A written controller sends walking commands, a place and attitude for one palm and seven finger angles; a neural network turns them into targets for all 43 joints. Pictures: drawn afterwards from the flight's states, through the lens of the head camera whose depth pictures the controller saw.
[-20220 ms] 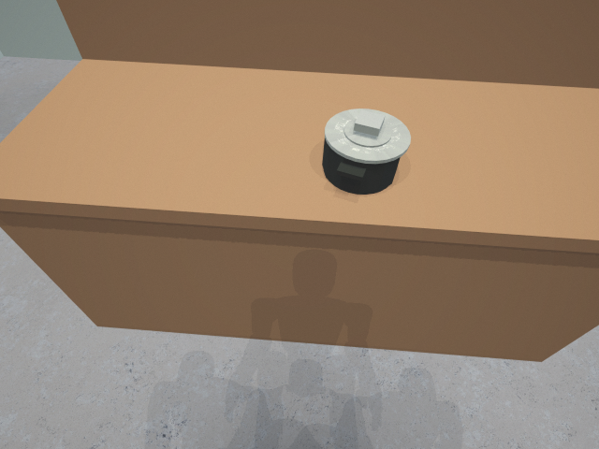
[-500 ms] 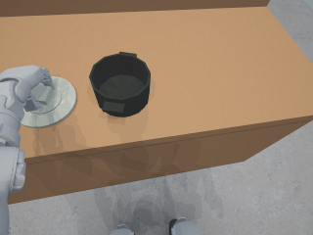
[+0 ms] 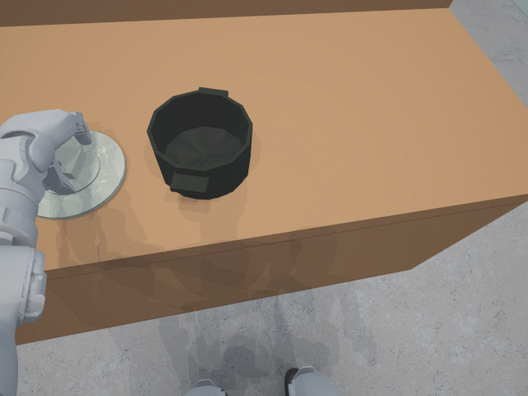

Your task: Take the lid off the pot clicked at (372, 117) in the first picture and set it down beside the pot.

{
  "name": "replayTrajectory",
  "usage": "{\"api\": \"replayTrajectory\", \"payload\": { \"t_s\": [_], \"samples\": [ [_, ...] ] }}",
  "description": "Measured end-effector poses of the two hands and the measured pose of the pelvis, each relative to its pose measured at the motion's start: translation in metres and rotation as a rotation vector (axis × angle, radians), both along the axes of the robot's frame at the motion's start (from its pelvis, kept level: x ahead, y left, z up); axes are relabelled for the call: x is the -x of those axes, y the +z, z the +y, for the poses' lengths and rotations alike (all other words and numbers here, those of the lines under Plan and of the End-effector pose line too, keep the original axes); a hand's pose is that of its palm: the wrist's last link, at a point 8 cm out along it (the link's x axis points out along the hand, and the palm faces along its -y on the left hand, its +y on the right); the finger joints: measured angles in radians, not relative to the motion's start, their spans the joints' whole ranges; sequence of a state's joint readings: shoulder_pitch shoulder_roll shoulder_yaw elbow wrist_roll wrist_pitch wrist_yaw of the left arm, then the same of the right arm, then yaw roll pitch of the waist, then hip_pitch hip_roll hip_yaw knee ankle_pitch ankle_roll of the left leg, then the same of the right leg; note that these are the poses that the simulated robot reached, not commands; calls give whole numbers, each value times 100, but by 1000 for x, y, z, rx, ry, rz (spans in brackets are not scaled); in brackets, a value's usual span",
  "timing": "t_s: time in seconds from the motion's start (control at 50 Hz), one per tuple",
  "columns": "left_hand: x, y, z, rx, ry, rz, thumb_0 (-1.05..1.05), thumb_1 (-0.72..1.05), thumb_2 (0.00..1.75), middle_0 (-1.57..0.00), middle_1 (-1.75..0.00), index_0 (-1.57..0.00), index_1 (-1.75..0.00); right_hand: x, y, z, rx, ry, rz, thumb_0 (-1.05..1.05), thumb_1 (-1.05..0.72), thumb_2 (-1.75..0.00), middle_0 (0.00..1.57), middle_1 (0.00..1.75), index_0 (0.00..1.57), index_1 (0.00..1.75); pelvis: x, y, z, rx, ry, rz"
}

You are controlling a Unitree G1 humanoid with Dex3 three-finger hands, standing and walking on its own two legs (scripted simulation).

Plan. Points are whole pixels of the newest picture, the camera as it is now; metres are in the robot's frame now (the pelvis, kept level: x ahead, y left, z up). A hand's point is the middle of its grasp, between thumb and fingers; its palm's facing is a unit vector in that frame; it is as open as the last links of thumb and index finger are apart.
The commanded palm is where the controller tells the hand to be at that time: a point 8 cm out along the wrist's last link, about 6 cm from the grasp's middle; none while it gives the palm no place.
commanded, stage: open the fingers wide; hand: left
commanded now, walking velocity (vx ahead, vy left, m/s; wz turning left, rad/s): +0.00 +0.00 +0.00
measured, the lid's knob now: (63, 162) +0.49 +0.29 +0.00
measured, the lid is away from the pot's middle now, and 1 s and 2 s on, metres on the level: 0.22 0.22 0.22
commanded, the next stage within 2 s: raise the empty hand in 0.08 s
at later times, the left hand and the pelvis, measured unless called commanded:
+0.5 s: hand (44, 153) +0.48 +0.29 +0.05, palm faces -0.43 -0.10 -0.90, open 11.0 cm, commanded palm +0.49 +0.28 +0.11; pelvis +0.01 +0.00 +0.01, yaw +0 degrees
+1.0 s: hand (24, 129) +0.47 +0.28 +0.10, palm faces -0.40 -0.10 -0.91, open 11.0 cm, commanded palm +0.48 +0.28 +0.17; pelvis +0.01 -0.01 +0.02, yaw +1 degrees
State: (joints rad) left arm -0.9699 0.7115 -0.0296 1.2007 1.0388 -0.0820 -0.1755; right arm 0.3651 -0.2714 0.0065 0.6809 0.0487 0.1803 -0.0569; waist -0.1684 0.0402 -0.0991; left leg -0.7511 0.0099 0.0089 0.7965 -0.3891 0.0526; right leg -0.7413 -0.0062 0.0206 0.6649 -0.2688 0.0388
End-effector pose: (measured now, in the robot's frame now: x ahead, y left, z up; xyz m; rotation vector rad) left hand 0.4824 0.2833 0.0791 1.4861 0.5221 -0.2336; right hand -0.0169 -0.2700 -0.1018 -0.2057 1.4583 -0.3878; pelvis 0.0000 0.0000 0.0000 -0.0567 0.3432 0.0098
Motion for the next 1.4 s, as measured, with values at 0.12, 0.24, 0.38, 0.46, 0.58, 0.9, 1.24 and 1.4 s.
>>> {"api": "replayTrajectory", "payload": {
  "t_s": [0.12, 0.24, 0.38, 0.46, 0.58, 0.9, 1.24, 1.4],
  "samples": [
    [-2, 0, 0, 6, -1, -4, 1, -1, 67, -38, -85, -37, -85, -1, 0, 0, -4, 0, 9, 0, -90, -90, 20, 30, 21, 30, -3, 0, -1, 0, 0, 3],
    [-2, 0, 3, 7, 6, -5, 0, -2, 68, -38, -85, -37, -85, -4, 1, 0, -5, -3, 9, 0, -90, -90, 20, 30, 21, 30, -5, 1, -2, 1, -1, 4],
    [-2, 14, 5, 15, 1, -38, 0, -2, 67, -38, -84, -37, -84, -9, 3, 1, -11, -2, 2, 0, -90, -90, 20, 30, 21, 30, -9, 5, -2, 1, 5, -10],
    [0, 24, 5, 14, 14, -41, 0, -2, 67, -37, -84, -37, -84, -16, 3, 1, -25, 3, -14, 0, -90, -90, 20, 30, 21, 30, -10, 7, -3, -1, 7, -25],
    [4, 38, 4, 8, 9, -41, 0, -2, 67, -37, -84, -37, -84, -27, 4, 1, -29, 16, -53, 0, -90, -90, 20, 30, 21, 30, -11, 11, -3, -5, 10, -48],
    [8, 72, 1, 3, 14, -60, 0, -2, 67, -38, -84, -37, -84, -46, 9, -4, -23, 48, -124, 0, -90, -90, 20, 30, 21, 30, -10, 19, -5, -17, 13, -93],
    [3, 109, 10, 5, 22, -78, 0, -2, 67, -38, -84, -37, -84, -46, 17, -8, -6, 42, -124, 0, -90, -90, 20, 30, 21, 30, -16, 26, -5, -20, 15, -122],
    [2, 124, 13, 5, 26, -98, 0, -2, 67, -38, -84, -37, -84, -59, 18, -4, -20, 52, -151, 0, -90, -90, 20, 30, 21, 30, -18, 28, -3, -22, 15, -136]
  ]
}}
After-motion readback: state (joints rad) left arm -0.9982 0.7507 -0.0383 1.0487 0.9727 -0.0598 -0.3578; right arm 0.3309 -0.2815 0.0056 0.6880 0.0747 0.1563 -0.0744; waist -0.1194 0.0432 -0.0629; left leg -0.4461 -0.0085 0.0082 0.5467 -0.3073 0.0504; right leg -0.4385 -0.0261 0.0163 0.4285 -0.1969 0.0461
